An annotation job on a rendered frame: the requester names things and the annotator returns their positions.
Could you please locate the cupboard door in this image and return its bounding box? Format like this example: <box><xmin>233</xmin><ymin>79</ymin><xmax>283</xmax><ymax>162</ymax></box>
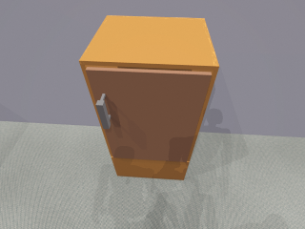
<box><xmin>85</xmin><ymin>67</ymin><xmax>212</xmax><ymax>162</ymax></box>

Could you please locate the handle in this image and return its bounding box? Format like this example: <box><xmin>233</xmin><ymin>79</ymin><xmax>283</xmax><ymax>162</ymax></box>
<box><xmin>95</xmin><ymin>94</ymin><xmax>111</xmax><ymax>129</ymax></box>

